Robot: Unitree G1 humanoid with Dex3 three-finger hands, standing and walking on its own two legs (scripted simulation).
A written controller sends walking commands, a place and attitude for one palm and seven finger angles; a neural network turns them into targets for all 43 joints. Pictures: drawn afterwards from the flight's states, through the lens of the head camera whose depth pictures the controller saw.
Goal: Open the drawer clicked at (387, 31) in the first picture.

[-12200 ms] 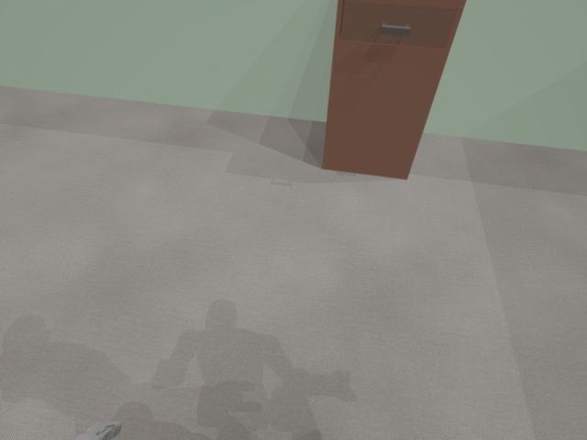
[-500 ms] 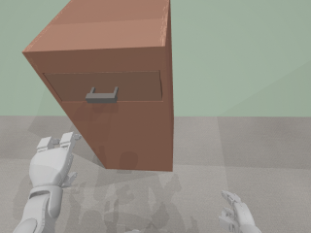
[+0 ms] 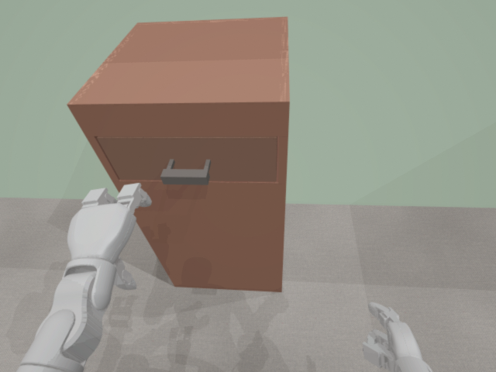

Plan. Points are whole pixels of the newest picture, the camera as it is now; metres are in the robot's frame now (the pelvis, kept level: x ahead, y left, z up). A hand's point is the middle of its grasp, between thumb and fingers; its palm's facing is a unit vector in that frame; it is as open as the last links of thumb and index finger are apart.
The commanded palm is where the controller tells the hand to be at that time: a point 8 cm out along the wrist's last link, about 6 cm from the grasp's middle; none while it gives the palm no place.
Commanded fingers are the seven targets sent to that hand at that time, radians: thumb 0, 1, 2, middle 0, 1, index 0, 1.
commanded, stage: raise the hand with hooked fingers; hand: left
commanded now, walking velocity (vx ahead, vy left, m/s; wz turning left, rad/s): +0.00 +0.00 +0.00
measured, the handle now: (187, 170) +0.53 +0.22 -0.01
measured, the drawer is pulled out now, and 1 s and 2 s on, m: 0.00 0.00 0.00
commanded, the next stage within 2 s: move the hooked fingers above the handle in 0.64 s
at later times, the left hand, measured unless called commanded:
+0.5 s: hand (126, 228) +0.30 +0.23 +0.10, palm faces -0.03 -0.09 -1.00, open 13.8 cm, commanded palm +0.28 +0.24 +0.16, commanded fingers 0.00 -0.50 0.30 -0.30 -1.20 -0.30 -1.20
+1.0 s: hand (141, 220) +0.32 +0.22 +0.09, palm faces -0.01 -0.07 -1.00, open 13.8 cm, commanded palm +0.31 +0.22 +0.15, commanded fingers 0.00 -0.50 0.30 -0.30 -1.20 -0.30 -1.20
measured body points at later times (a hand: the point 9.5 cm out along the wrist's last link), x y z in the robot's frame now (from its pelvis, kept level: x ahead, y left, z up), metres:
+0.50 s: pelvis +0.00 -0.01 +0.01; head +0.02 -0.04 +0.46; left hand +0.29 +0.23 +0.15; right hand +0.18 -0.23 -0.11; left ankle +0.00 +0.11 -0.73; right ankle -0.01 -0.14 -0.73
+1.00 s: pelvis +0.00 -0.02 +0.01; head +0.02 -0.05 +0.46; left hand +0.31 +0.22 +0.14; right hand +0.20 -0.24 -0.10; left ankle +0.00 +0.11 -0.73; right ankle -0.01 -0.14 -0.73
